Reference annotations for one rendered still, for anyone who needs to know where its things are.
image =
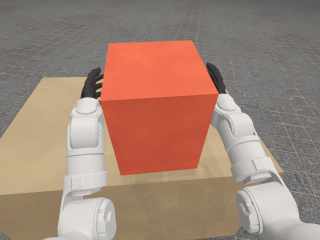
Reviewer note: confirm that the pedestal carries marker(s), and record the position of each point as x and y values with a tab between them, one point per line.
188	204

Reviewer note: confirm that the right robot upper arm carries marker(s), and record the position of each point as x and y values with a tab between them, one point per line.
268	210

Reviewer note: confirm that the carton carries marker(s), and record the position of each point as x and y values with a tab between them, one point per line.
158	100

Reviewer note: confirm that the right robot hand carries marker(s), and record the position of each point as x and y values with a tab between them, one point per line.
216	78

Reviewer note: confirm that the left robot forearm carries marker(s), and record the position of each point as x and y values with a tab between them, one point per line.
85	149

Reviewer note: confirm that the left robot upper arm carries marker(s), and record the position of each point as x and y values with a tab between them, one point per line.
87	219

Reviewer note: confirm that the right robot forearm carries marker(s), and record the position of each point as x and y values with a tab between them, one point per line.
249	162

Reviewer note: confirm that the left robot hand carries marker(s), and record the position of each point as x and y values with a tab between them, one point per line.
90	86

